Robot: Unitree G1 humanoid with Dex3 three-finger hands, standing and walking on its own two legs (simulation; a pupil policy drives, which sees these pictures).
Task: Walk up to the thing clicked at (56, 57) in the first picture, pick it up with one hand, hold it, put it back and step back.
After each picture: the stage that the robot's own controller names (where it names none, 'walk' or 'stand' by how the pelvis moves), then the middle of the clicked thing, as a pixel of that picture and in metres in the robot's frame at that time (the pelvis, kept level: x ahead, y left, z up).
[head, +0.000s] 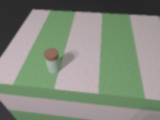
stand; (52, 61) +0.55 +0.18 -0.07
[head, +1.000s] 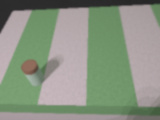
walk; (33, 73) +0.44 +0.27 -0.07
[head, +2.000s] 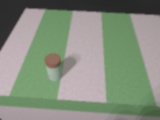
stand; (54, 67) +0.47 +0.16 -0.05
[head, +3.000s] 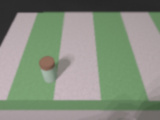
stand; (48, 69) +0.48 +0.19 -0.07
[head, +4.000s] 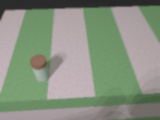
stand; (40, 68) +0.47 +0.21 -0.06
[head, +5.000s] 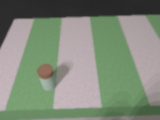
stand; (47, 77) +0.45 +0.19 -0.07
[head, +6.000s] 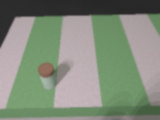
stand; (48, 76) +0.45 +0.19 -0.07
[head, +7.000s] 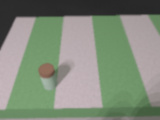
stand; (48, 77) +0.45 +0.18 -0.07
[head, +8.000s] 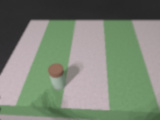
rise first; (57, 77) +0.46 +0.17 -0.07
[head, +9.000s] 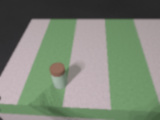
go down; (59, 76) +0.46 +0.17 -0.07
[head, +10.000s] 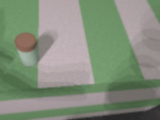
go down; (28, 50) +0.48 +0.16 +0.00
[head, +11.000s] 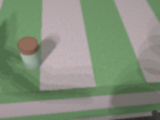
approach; (30, 54) +0.48 +0.16 +0.00
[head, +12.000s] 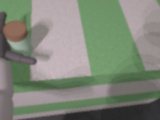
close; (19, 40) +0.49 +0.17 +0.03
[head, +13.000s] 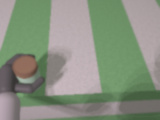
lift; (29, 75) +0.37 +0.18 +0.04
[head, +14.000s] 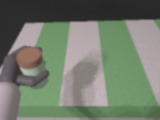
lift; (34, 68) +0.33 +0.17 +0.16
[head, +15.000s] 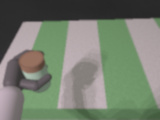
hold; (36, 72) +0.33 +0.16 +0.14
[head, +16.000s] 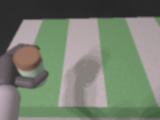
hold; (31, 68) +0.32 +0.17 +0.17
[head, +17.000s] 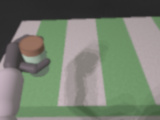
crouch; (35, 57) +0.37 +0.17 +0.16
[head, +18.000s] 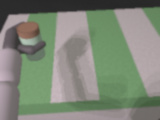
lower; (32, 42) +0.46 +0.17 +0.15
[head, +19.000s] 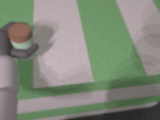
lower; (23, 43) +0.49 +0.16 +0.04
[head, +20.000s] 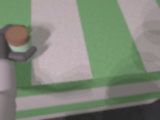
lower; (21, 45) +0.48 +0.16 +0.03
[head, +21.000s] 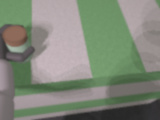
lower; (19, 45) +0.48 +0.17 +0.03
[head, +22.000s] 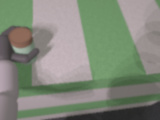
lower; (24, 47) +0.48 +0.16 +0.02
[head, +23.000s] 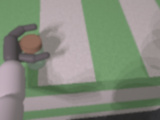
open; (33, 52) +0.46 +0.15 +0.02
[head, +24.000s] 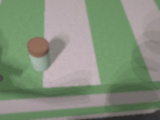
sink last; (40, 55) +0.45 +0.13 +0.01
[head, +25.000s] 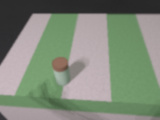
sink last; (61, 71) +0.46 +0.15 -0.01
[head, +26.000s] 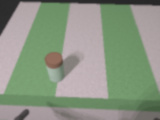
stand; (55, 67) +0.44 +0.15 -0.01
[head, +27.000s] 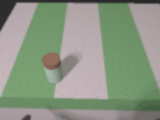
stand; (53, 68) +0.44 +0.15 +0.00
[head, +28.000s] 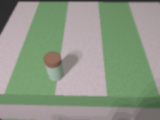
stand; (54, 67) +0.44 +0.15 -0.02
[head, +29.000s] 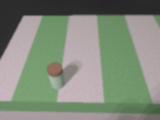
walk; (56, 76) +0.45 +0.16 -0.07
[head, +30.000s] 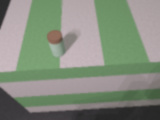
walk; (56, 44) +0.57 +0.16 -0.06
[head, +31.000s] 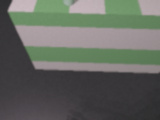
walk; out of the picture +0.90 +0.11 -0.04
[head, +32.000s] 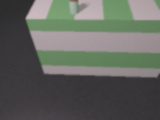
stand; (74, 4) +1.06 +0.12 -0.06
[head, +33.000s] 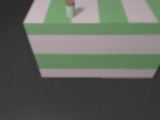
stand; (70, 8) +1.07 +0.13 -0.07
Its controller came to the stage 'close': yes
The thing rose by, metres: 0.22
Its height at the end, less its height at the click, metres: +0.00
